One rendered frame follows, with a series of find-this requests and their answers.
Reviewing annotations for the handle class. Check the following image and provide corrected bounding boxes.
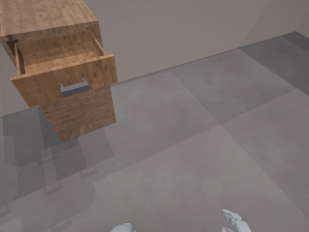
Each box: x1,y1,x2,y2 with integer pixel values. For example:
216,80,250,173
60,77,90,98

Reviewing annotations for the robot right hand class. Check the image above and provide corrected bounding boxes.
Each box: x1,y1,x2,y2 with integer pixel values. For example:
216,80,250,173
221,209,252,232

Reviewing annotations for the drawer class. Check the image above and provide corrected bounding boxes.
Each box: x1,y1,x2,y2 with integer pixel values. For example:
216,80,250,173
11,30,118,107

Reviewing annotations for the cabinet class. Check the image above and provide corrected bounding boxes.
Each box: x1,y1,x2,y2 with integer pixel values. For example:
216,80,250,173
0,0,116,142

